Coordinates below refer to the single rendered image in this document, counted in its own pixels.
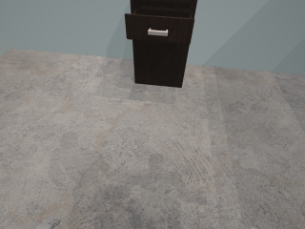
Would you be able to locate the left robot hand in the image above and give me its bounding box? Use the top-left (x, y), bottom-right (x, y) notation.
top-left (36, 217), bottom-right (62, 229)

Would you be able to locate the cabinet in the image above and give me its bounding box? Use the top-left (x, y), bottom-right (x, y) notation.
top-left (130, 0), bottom-right (197, 88)

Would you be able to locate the handle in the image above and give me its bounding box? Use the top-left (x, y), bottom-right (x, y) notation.
top-left (148, 28), bottom-right (168, 36)

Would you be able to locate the drawer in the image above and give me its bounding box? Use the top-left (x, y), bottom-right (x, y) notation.
top-left (125, 8), bottom-right (194, 45)

